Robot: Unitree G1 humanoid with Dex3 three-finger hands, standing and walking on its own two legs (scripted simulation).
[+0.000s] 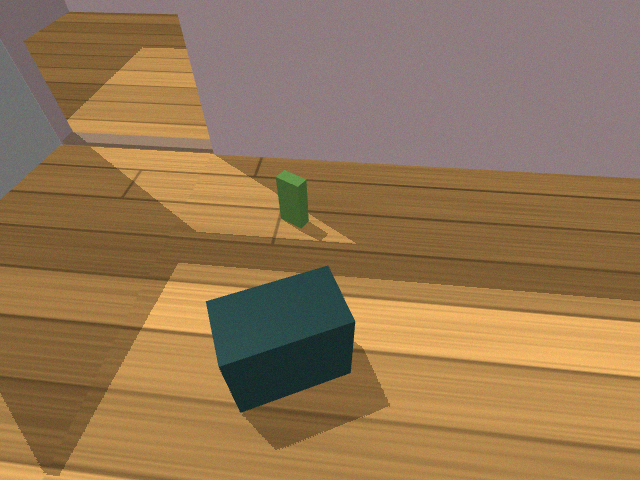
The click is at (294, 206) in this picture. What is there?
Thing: carton on end
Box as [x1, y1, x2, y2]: [276, 170, 308, 227]
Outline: 284,170 276,176 281,218 301,227 308,220 306,181 305,179
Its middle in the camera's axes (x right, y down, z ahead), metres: -0.13 -0.19 +1.71
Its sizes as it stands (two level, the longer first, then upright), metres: 0.116 0.057 0.239
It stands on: the floor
